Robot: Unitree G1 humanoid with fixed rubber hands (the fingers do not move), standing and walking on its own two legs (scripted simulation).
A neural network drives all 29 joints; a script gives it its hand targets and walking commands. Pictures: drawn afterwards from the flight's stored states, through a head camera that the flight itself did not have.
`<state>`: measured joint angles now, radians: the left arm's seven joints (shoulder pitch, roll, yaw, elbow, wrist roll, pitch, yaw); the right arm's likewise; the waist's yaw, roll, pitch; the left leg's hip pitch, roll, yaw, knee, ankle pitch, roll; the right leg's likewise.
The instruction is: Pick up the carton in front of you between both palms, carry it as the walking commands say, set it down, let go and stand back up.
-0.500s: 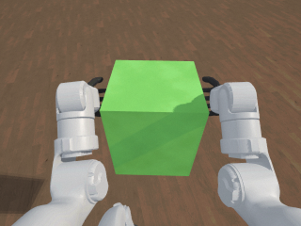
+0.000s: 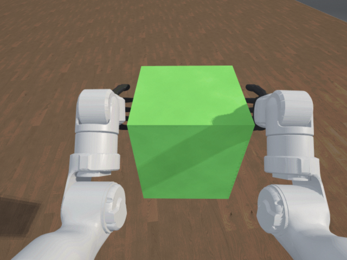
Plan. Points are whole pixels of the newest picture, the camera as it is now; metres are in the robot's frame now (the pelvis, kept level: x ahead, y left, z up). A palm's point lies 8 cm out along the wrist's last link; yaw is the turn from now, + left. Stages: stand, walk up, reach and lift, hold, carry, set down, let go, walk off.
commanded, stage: carry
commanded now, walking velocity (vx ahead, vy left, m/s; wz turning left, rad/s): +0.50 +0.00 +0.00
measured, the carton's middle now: (186, 134) +0.38 +0.00 +0.13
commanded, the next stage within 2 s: none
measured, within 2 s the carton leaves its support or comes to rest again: neither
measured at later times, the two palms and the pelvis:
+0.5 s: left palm (124, 87) +0.63 +0.21 +0.11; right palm (215, 84) +0.63 -0.09 +0.11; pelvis +0.28 +0.05 +0.02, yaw -2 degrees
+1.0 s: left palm (141, 63) +0.80 +0.17 +0.11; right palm (218, 64) +0.79 -0.12 +0.10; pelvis +0.54 +0.03 +0.02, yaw +0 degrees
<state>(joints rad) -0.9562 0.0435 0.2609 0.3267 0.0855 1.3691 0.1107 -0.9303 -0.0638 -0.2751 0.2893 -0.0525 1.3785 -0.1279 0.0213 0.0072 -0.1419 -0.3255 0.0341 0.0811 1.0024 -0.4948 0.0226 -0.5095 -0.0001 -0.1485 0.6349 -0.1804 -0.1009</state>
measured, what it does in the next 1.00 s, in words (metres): walks ahead: left foot, then right foot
